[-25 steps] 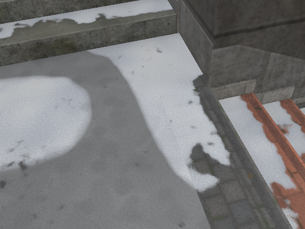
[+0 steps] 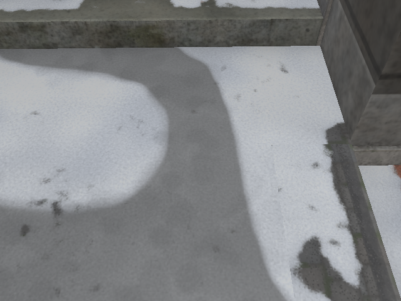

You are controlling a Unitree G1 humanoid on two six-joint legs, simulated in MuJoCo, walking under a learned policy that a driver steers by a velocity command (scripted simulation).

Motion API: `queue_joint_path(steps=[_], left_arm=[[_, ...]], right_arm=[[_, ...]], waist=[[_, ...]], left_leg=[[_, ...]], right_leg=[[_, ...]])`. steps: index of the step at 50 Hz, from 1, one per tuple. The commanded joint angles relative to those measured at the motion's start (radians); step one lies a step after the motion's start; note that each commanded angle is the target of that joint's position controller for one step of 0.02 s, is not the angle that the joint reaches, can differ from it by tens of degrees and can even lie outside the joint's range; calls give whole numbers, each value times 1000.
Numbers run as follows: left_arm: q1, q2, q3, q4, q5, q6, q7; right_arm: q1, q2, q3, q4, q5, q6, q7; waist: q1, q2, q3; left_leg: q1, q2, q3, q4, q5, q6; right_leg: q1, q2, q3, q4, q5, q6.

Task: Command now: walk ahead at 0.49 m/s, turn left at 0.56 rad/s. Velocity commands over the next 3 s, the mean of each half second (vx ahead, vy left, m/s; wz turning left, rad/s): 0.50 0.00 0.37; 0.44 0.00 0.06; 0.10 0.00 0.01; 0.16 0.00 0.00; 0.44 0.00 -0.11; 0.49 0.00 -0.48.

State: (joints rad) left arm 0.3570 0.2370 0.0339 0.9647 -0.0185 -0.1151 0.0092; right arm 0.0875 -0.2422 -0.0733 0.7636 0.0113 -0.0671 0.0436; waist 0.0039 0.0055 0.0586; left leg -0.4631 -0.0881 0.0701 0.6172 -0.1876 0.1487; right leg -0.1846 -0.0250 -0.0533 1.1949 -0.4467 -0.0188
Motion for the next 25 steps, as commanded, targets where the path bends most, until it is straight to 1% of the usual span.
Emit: queue_joint_path(steps=[1, 2, 3, 4, 5, 6, 7, 8, 9, 11, 12, 14, 15, 17, 18, 19, 20, 21, 22, 23, 24, 25], left_arm=[[-100, 134, 25, -177, -27, -76, -14], [-80, 138, 35, -169, -6, -59, -5], [-53, 138, 39, -173, 7, -40, -4], [-47, 130, 42, -185, 19, -26, -3], [-60, 118, 40, -199, 30, -16, -1], [-95, 112, 38, -219, 38, -9, 3], [-144, 106, 34, -243, 42, -5, 7], [-186, 97, 30, -257, 41, -3, 9], [-225, 85, 24, -267, 39, -2, 9], [-299, 64, 12, -284, 32, -6, 4], [-329, 64, 10, -292, 26, -8, -1], [-371, 86, 13, -313, 14, -14, -12], [-389, 101, 17, -326, 12, -19, -18], [-386, 131, 26, -341, 14, -28, -28], [-359, 141, 30, -341, 14, -32, -31], [-291, 152, 38, -326, 16, -36, -30], [-166, 186, 55, -296, 24, -39, -25], [12, 249, 70, -277, 34, -39, -19], [114, 308, 93, -224, 30, -25, -30], [120, 207, 70, -227, 9, -22, -35], [49, 152, 53, -240, 6, -17, -32], [-27, 143, 43, -257, 14, -10, -32]], right_arm=[[174, -115, -30, -6, 0, -20, -7], [110, -90, -18, -27, 4, -25, -6], [83, -89, -14, -41, 0, -24, -10], [80, -101, -15, -42, 4, -23, -15], [92, -114, -17, -40, 5, -25, -21], [110, -134, -21, -39, 1, -26, -29], [130, -151, -25, -38, 0, -25, -37], [153, -158, -27, -32, 1, -23, -44], [178, -155, -25, -26, 5, -20, -48], [226, -147, -20, -12, 11, -16, -50], [252, -148, -18, -3, 11, -16, -49], [284, -154, -16, 12, 12, -16, -47], [293, -154, -14, 16, 13, -16, -47], [294, -162, -14, 18, 8, -12, -49], [283, -169, -15, 18, 4, -8, -49], [264, -167, -13, 15, 3, -4, -50], [253, -141, -2, 7, -3, -3, -47], [271, -97, 18, -13, -21, -6, -46], [424, -32, 37, -5, 13, -24, -40], [380, -124, 23, 7, 30, -30, -40], [247, -175, 10, -22, 31, -31, -40], [182, -159, 14, -41, 13, -29, -41]], waist=[[-40, -49, -141], [1, -74, -110], [31, -60, -93], [47, -45, -80], [50, -32, -71], [44, -19, -62], [31, -1, -50], [13, 17, -46], [-9, 31, -47], [-55, 56, -56], [-76, 68, -60], [-97, 84, -56], [-101, 87, -54], [-84, 103, -58], [-64, 119, -60], [-22, 124, -81], [34, 102, -162], [91, -23, -319], [48, -352, -420], [79, -238, -349], [89, -121, -200], [58, -36, -130]], left_leg=[[552, 326, -595, -375, 28, 217], [427, 283, -505, -386, 100, 185], [328, 254, -456, -406, 137, 176], [264, 235, -430, -419, 173, 176], [209, 224, -395, -425, 234, 180], [169, 210, -362, -429, 279, 179], [139, 192, -336, -427, 297, 172], [135, 177, -309, -422, 297, 157], [140, 158, -283, -409, 278, 134], [158, 140, -258, -382, 211, 97], [174, 152, -271, -377, 174, 91], [241, 196, -318, -345, 134, 90], [286, 219, -345, -320, 130, 87], [365, 262, -399, -272, 152, 70], [387, 274, -410, -247, 196, 59], [393, 256, -399, -189, 298, 42], [366, 198, -355, -40, 403, 15], [206, 126, -279, 260, 230, -26], [-175, -21, -184, 589, -303, -98], [-323, 32, -263, 706, -363, -89], [-369, 81, -243, 723, -266, -81], [-332, 128, -197, 680, -183, -85]], right_leg=[[-599, -46, 171, 193, 86, -41], [-530, -79, 163, 109, 122, -24], [-457, -101, 165, 62, 139, -5], [-425, -108, 153, 12, 147, 17], [-406, -108, 132, -34, 164, 39], [-402, -104, 118, -96, 205, 58], [-405, -95, 104, -174, 258, 74], [-408, -85, 92, -260, 326, 82], [-395, -73, 87, -356, 403, 82], [-349, -40, 70, -526, 537, 75], [-331, -27, 64, -570, 572, 73], [-342, -23, 77, -620, 565, 56], [-358, -21, 84, -645, 534, 40], [-353, -14, 89, -685, 447, 4], [-323, -8, 82, -699, 405, -15], [-235, 10, 60, -737, 395, -40], [-57, -10, 75, -740, 421, -79], [235, -185, 264, -710, 457, -160], [551, -377, 717, -819, 229, -323], [526, -379, 831, -898, -18, -292], [396, -341, 684, -913, -16, -239], [255, -296, 560, -933, 109, -218]])
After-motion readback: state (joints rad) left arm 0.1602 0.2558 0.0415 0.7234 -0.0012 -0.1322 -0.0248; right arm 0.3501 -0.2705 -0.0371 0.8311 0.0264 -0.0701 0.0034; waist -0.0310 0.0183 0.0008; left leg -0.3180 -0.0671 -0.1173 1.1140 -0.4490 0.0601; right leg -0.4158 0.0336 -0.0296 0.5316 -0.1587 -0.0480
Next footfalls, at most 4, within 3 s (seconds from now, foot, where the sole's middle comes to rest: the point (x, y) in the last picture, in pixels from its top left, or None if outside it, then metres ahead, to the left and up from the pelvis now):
0.40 right None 0.42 -0.12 -0.75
0.94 left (166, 240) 0.65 0.16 -0.75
1.30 right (234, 228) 0.70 -0.08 -0.75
2.38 left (153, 157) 1.01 0.24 -0.75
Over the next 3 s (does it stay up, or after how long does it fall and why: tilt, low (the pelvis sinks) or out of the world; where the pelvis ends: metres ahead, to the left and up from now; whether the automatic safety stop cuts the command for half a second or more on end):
stays up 1.18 0.08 0.00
